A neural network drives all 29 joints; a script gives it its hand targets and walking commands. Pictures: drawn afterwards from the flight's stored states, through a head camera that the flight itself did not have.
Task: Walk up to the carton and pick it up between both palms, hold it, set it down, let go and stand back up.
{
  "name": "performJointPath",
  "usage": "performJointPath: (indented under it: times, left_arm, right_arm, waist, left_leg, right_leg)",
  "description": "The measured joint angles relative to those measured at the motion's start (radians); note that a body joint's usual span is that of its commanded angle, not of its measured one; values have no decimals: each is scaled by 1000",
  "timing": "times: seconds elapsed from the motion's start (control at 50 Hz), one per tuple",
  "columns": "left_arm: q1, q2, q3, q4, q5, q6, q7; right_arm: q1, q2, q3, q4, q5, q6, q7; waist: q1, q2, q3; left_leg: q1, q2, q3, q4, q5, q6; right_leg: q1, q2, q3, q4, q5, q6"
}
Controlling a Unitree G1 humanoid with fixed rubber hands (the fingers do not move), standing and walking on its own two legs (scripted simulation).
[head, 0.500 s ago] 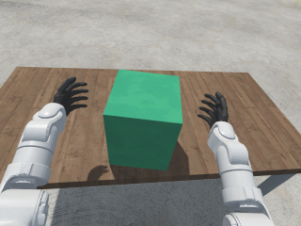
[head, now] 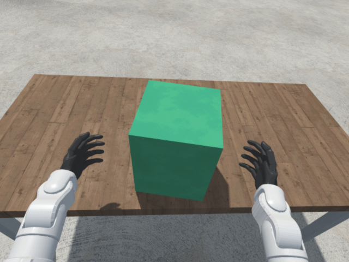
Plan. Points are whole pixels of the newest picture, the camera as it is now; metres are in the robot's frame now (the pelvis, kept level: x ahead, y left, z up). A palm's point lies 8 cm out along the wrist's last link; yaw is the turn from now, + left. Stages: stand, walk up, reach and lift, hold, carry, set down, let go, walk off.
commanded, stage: set down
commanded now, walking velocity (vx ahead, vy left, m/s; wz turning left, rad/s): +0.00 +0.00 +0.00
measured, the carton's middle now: (176, 142) +0.43 +0.00 +0.02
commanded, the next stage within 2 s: let go in 1.98 s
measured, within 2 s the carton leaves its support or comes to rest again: neither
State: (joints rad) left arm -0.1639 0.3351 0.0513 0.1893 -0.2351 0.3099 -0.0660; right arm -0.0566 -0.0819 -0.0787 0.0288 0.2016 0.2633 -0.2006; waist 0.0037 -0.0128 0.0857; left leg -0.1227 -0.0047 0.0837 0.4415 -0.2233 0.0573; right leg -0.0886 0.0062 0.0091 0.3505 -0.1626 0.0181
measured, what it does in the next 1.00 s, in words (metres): stands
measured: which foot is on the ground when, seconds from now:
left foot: down 0.00-1.00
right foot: down 0.00-1.00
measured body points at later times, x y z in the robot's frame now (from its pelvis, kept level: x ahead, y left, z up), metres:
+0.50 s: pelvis +0.03 -0.02 +0.00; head +0.02 +0.00 +0.45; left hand +0.24 +0.22 +0.01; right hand +0.24 -0.20 +0.03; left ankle +0.02 +0.07 -0.74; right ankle +0.03 -0.14 -0.74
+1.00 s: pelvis +0.03 -0.02 +0.00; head +0.02 -0.01 +0.45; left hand +0.21 +0.22 -0.02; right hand +0.22 -0.21 -0.02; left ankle +0.02 +0.07 -0.74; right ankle +0.03 -0.14 -0.74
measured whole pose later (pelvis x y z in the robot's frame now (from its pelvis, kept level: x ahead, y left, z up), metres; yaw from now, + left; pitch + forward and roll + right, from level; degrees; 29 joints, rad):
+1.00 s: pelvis +0.03 -0.02 +0.00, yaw +1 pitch -6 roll -1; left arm 0.31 0.36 -0.04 0.23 -0.22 -0.05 -0.11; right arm 0.38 -0.05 0.03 0.21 0.11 -0.15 -0.17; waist 0.03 0.00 0.08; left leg -0.06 0.01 0.05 0.45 -0.28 0.02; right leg -0.04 0.02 -0.02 0.38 -0.24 -0.01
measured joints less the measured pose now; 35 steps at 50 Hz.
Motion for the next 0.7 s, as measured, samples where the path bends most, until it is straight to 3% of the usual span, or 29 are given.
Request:
performJointPath:
  times: [0.22,0.42,0.56,0.7]
  left_arm:
    - [159,3,-19,-53,-3,-109,-30]
    - [341,27,-58,-51,-32,-277,-41]
    - [413,56,-75,-45,-41,-375,-51]
    - [469,61,-74,-44,-22,-404,-63]
  right_arm:
    - [176,29,44,-43,-6,-52,-13]
    - [363,56,75,-82,-38,-178,-12]
    - [409,72,108,-47,-42,-259,-16]
    - [446,83,137,33,-53,-350,-20]
  waist:
    - [7,0,-17]
    - [17,2,-16]
    - [28,-9,-2]
    - [35,-8,12]
  left_leg:
    - [29,8,-10,-22,-7,-14]
    - [22,16,-19,-7,-26,-25]
    - [15,19,-30,3,-34,-33]
    - [22,20,-41,17,-46,-38]
  right_leg:
    - [32,9,-8,-23,-9,-11]
    - [24,17,-17,-2,-35,-23]
    - [17,20,-28,14,-50,-29]
    - [29,22,-38,23,-63,-32]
